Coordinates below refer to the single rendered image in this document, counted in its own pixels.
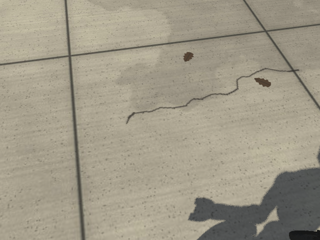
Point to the robot right hand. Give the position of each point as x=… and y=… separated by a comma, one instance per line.
x=304, y=235

